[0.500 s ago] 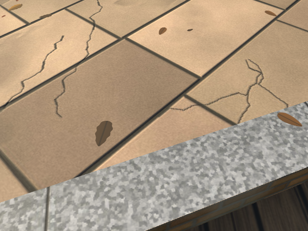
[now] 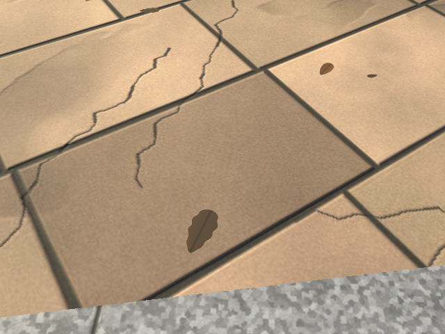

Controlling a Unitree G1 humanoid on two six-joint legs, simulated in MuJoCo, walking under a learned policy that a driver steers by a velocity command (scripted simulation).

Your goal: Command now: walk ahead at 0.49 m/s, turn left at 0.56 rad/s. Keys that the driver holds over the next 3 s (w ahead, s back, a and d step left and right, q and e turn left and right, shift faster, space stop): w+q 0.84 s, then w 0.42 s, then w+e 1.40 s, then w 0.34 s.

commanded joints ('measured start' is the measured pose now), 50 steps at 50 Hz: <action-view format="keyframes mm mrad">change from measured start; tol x32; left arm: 1 -128 18 -5 -153 1 5 12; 7 -491 -69 -88 -454 10 -13 24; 14 380 217 57 -247 -7 3 17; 50 131 177 55 -156 -61 -91 21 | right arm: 1 139 -133 -20 -29 -3 -17 -15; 34 -456 -43 7 -457 71 10 99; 50 -147 -141 -38 -351 21 -42 46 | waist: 1 -27 78 55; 7 -80 82 145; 13 319 190 -407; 15 238 -444 -454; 25 -44 13 106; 43 -39 203 -359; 50 73 0 -26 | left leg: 1 157 332 -452 -180 -32 236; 7 147 303 -410 -310 18 120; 10 -17 297 -232 -451 621 101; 13 78 300 -173 180 1653 16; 15 -313 -21 -133 947 58 -65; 21 -629 146 -132 1540 69 15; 40 -121 59 208 58 95 54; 43 658 500 -834 -167 -144 394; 50 29 328 -271 -237 301 176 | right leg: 1 -450 7 -28 324 -107 -1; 6 -760 8 -26 371 -378 -75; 13 746 150 -35 -472 -160 -146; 16 798 -282 1082 -1263 -545 -259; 25 432 -82 -97 -1327 207 -105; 39 1119 -182 -265 -1087 1212 -132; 41 843 -110 -266 -667 946 -100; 42 314 91 -237 -234 19 -27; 43 126 172 52 -32 -227 -28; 50 221 -48 52 -427 38 -1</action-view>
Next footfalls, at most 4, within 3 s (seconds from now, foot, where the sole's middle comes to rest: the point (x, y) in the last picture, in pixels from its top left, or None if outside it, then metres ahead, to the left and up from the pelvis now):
0.26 right None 0.39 -0.15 -0.60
0.82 left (174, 263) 0.63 0.12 -0.60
1.30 right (186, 158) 1.02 0.10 -0.60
1.80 left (102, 139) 1.11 0.39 -0.60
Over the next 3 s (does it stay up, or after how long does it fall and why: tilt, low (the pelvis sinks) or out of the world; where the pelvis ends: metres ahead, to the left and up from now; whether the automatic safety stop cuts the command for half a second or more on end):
stays up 1.66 0.26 0.18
